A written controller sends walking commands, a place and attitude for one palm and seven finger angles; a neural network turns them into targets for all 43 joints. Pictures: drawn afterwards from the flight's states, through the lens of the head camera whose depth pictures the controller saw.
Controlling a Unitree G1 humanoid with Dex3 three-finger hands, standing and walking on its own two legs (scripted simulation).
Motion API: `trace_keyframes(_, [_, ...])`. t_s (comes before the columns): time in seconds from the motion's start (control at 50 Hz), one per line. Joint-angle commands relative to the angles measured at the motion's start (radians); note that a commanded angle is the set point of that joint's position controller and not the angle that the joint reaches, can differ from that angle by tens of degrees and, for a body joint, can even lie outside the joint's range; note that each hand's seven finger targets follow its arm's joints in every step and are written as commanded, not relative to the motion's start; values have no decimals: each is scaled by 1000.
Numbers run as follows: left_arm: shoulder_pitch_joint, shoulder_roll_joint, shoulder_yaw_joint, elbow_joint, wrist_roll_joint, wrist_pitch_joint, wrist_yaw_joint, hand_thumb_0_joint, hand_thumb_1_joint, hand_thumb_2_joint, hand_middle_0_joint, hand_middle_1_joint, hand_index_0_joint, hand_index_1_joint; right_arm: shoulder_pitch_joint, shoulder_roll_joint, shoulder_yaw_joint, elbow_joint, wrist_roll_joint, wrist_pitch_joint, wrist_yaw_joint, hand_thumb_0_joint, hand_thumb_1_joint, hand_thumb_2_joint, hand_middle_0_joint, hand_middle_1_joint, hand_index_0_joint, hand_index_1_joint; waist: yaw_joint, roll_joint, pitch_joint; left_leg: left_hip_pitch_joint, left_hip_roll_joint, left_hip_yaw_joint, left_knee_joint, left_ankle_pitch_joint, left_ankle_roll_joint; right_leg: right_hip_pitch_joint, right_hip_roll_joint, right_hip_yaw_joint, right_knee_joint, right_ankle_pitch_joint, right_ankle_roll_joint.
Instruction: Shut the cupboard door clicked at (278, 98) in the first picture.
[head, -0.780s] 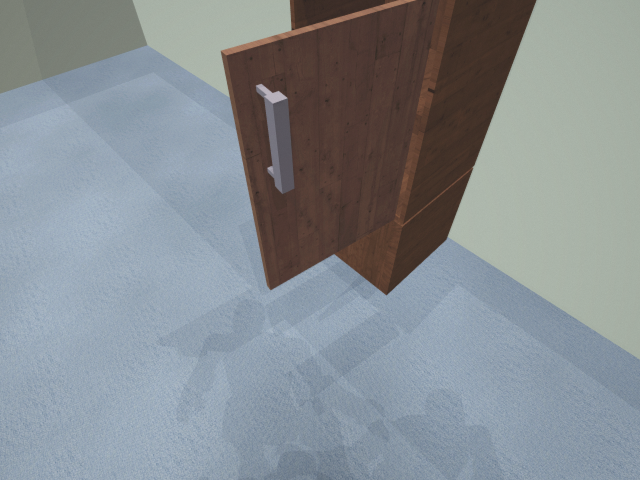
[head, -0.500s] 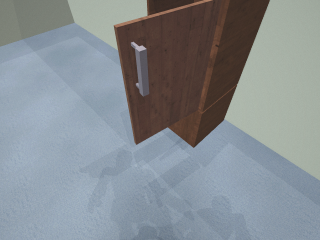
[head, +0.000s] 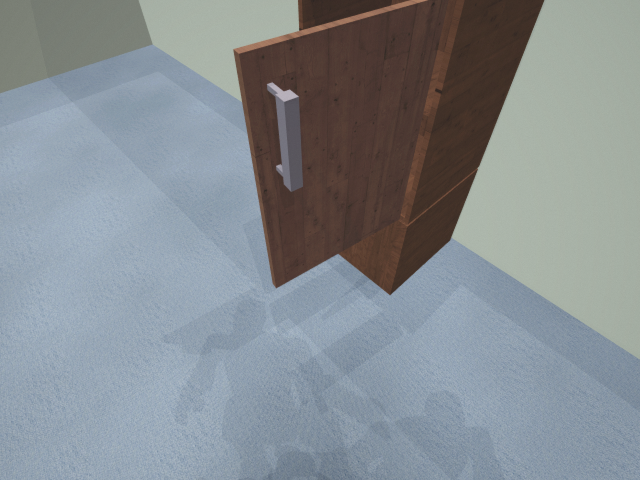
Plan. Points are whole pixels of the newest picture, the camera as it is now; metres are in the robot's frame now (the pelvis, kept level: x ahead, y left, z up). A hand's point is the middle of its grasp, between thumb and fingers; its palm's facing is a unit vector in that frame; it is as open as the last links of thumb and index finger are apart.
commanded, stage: look at it before walking up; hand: left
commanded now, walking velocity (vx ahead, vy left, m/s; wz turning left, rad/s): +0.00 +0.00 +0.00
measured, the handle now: (283, 138) +0.61 +0.10 +0.09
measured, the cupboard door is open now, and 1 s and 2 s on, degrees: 81 81 81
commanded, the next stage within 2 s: walk to a spot facing it in 0.06 s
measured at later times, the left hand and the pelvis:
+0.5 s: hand out of the picture +0.07 +0.20 -0.18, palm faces -0.12 -0.96 -0.26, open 7.4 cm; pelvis -0.01 -0.01 -0.02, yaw -8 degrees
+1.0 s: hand out of the picture +0.07 +0.17 -0.18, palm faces -0.28 -0.93 -0.25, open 7.4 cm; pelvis -0.03 -0.01 -0.01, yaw -22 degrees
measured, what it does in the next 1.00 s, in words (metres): lifts its left foot, turning right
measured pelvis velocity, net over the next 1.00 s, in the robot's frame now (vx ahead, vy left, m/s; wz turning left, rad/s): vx -0.03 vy -0.01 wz -0.39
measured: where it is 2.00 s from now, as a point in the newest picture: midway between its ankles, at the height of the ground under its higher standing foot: outside the picture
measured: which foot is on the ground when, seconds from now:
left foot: down 0.00-0.60, up 0.62-1.00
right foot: down 0.00-1.00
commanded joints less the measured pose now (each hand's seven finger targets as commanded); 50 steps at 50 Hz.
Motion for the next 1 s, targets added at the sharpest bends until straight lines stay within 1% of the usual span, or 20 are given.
trace_keyframes(0.0, [-27,208,35,-61,3,-26,15,0,900,900,-200,-300,-200,-300,-27,-195,-31,-62,2,-18,-15,0,-900,-900,200,300,200,300,2,-21,-81,5,118,-101,-42,135,23,13,-125,115,-52,113,-28])
trace_keyframes(0.16, [-36,213,34,-65,2,-25,14,0,900,900,-200,-300,-200,-300,-30,-198,-32,-59,0,-17,-15,0,-900,-900,200,300,200,300,-2,-16,-85,17,120,-96,-37,139,20,8,-126,125,-49,134,-30])
trace_keyframes(0.24, [20,100,23,-67,2,10,21,0,900,900,-200,-300,-200,-300,55,-70,-16,-50,-4,10,-25,0,-900,-900,200,300,200,300,-11,-10,-93,20,132,-26,42,146,-2,-43,-122,148,29,236,-18])
trace_keyframes(0.34, [44,111,51,-132,10,41,14,0,900,900,-200,-300,-200,-300,75,-94,-49,-117,-5,28,-39,0,-900,-900,200,300,200,300,-12,-12,-67,-19,159,12,116,87,12,-135,-93,184,146,254,-29])
trace_keyframes(0.42, [57,75,62,-193,16,58,0,0,900,900,-200,-300,-200,-300,73,-114,-71,-165,-11,29,-44,0,-900,-900,200,300,200,300,-5,85,-42,-62,261,-60,69,0,72,-236,-19,146,322,67,-12])
trace_keyframes(0.46, [65,40,69,-217,18,70,-8,0,900,900,-200,-300,-200,-300,62,-122,-81,-183,-15,23,-44,0,-900,-900,200,300,200,300,7,178,-28,-111,360,-117,14,42,145,-264,14,85,528,-251,5])
trace_keyframes(0.48, [68,28,72,-231,16,73,-11,0,900,900,-200,-300,-200,-300,55,-121,-81,-193,-18,20,-44,0,-900,-900,200,300,200,300,9,204,-30,-128,383,-118,15,87,168,-267,1,82,582,-327,6])
trace_keyframes(0.5, [85,20,76,-235,16,70,-12,0,900,900,-200,-300,-200,-300,39,-115,-82,-204,-19,18,-45,0,-900,-900,200,300,200,300,25,170,-35,-125,382,-89,61,142,163,-249,-12,87,557,-333,2])
trace_keyframes(0.52, [126,12,80,-229,16,65,-15,0,900,900,-200,-300,-200,-300,14,-111,-85,-214,-20,18,-46,0,-900,-900,200,300,200,300,49,143,-44,-149,360,-44,130,177,137,-193,-16,75,476,-276,1])
trace_keyframes(0.54, [184,19,88,-216,18,58,-16,0,900,900,-200,-300,-200,-300,-2,-104,-85,-220,-17,22,-46,0,-900,-900,200,300,200,300,75,85,-49,-187,301,16,246,148,89,-115,-15,73,329,-144,-3])
trace_keyframes(0.56, [235,95,106,-206,28,41,-7,0,900,900,-200,-300,-200,-300,-9,-60,-84,-239,-3,31,-44,0,-900,-900,200,300,200,300,93,-174,-50,-303,149,115,503,-85,0,-50,-150,314,95,108,-52])
trace_keyframes(0.58, [253,176,118,-207,26,36,6,0,900,900,-200,-300,-200,-300,-26,1,-77,-269,6,36,-35,0,-900,-900,200,300,200,300,97,-352,-27,-456,3,89,759,-478,-43,-60,-354,613,-16,327,-166])
trace_keyframes(0.6, [253,158,119,-212,17,38,19,0,900,900,-200,-300,-200,-300,-4,-24,-81,-257,2,53,-37,0,-900,-900,200,300,200,300,88,-277,-52,-442,28,-45,878,-446,-34,-99,-339,607,-28,179,-196])
trace_keyframes(0.62, [183,125,118,-230,20,40,25,0,900,900,-200,-300,-200,-300,-20,-15,-86,-247,4,52,-37,0,-900,-900,200,300,200,300,56,-225,-22,-487,40,-81,937,-379,-33,-116,-291,593,-10,91,-210])
trace_keyframes(0.66, [133,73,107,-252,16,30,30,0,900,900,-200,-300,-200,-300,1,5,-80,-235,0,46,-30,0,-900,-900,200,300,200,300,24,-131,-68,-482,55,-83,936,-256,-47,-84,-230,492,23,133,-187])
trace_keyframes(0.68, [139,64,105,-255,15,26,31,0,900,900,-200,-300,-200,-300,7,16,-76,-234,0,45,-30,0,-900,-900,200,300,200,300,23,-116,-98,-465,53,-75,906,-241,-52,-62,-216,464,39,186,-179])
trace_keyframes(0.74, [173,67,109,-245,17,25,32,0,900,900,-200,-300,-200,-300,-1,39,-72,-235,3,46,-33,0,-900,-900,200,300,200,300,34,-104,-131,-437,35,-54,795,-246,-59,-4,-191,448,55,268,-175])
trace_keyframes(0.9, [199,82,121,-245,25,35,25,0,900,900,-200,-300,-200,-300,-55,34,-73,-277,12,34,-39,0,-900,-900,200,300,200,300,58,-154,-130,-372,3,-65,579,-298,-48,-3,-170,559,53,245,-189])
trace_keyframes(0.94, [177,96,125,-258,25,40,22,0,900,900,-200,-300,-200,-300,-35,32,-71,-282,17,28,-41,0,-900,-900,200,300,200,300,48,-168,-137,-319,-11,-65,481,-301,-35,-33,-159,581,62,247,-185])
trace_keyframes(0.98, [139,97,124,-269,21,45,18,0,900,900,-200,-300,-200,-300,15,25,-71,-272,20,24,-44,0,-900,-900,200,300,200,300,20,-160,-136,-213,-26,-60,340,-239,-26,-108,-125,585,77,206,-151])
